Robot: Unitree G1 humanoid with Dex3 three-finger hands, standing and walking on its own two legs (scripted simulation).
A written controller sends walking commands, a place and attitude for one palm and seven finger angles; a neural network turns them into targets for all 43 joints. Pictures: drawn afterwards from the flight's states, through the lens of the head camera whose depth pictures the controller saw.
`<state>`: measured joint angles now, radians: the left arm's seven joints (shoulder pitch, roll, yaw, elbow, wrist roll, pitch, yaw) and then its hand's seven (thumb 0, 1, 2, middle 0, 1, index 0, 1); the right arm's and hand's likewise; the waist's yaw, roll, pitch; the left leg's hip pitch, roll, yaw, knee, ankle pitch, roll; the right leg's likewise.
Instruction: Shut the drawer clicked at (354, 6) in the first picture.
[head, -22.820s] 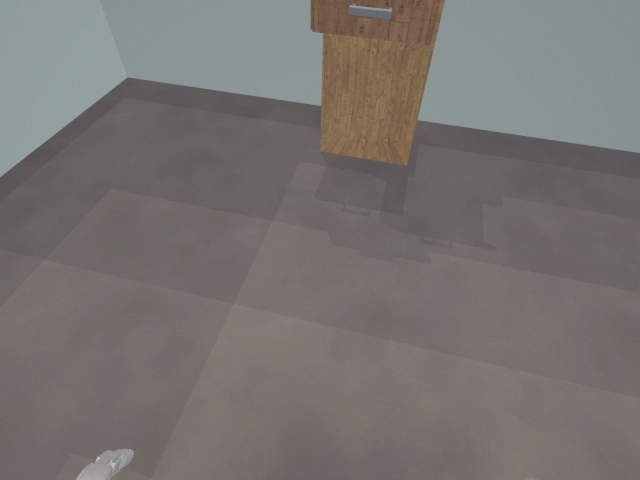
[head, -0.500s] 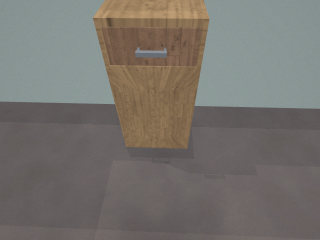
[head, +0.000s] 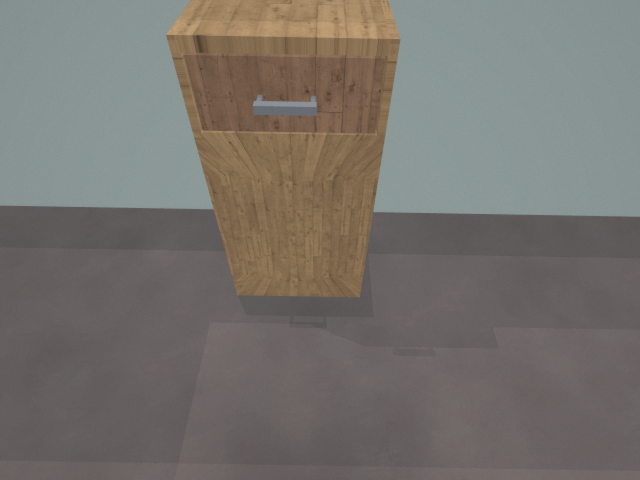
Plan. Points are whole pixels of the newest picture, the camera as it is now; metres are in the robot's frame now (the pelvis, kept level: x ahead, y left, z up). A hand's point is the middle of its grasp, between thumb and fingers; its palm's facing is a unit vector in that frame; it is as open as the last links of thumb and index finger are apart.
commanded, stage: look to check the result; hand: left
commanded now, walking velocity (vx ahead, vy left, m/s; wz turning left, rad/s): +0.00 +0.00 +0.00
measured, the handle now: (285, 103) +0.84 +0.12 +0.04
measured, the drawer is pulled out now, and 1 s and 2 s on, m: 0.00 0.00 0.00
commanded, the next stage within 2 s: stand and wait in 0.50 s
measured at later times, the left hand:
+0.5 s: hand out of the picture -0.01 +0.14 -0.18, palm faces +0.05 -0.99 -0.16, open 7.3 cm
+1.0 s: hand out of the picture +0.01 +0.14 -0.17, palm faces +0.04 -0.98 -0.17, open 7.3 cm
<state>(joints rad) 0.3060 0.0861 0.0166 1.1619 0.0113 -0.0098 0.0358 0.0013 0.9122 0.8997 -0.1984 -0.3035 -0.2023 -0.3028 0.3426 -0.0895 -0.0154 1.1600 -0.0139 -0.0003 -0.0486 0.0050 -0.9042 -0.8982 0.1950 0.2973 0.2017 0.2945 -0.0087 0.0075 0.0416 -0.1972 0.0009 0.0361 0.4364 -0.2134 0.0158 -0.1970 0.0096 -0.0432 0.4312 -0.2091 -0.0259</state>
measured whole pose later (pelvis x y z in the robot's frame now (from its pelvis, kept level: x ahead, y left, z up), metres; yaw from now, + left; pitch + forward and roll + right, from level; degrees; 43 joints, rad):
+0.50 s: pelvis +0.01 -0.01 +0.00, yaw -1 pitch -1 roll +0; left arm 0.30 0.09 0.02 1.16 0.01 -0.02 0.04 0.00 0.91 0.90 -0.20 -0.30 -0.20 -0.30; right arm 0.31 -0.10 -0.02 1.15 -0.01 -0.01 -0.05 0.00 -0.90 -0.90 0.19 0.30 0.20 0.29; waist 0.00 0.02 0.04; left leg -0.18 0.01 0.04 0.42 -0.22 0.00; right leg -0.18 0.02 -0.04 0.42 -0.22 -0.04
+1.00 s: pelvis +0.02 -0.02 +0.00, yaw -1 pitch -2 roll +0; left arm 0.29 0.11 0.02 1.16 0.01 -0.02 0.04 0.00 0.91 0.90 -0.20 -0.30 -0.20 -0.30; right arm 0.30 -0.11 -0.02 1.16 -0.01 -0.01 -0.05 0.00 -0.90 -0.90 0.19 0.30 0.20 0.29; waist -0.01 0.01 0.05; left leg -0.16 0.03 0.04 0.41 -0.23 -0.01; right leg -0.16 0.04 -0.04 0.41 -0.22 -0.05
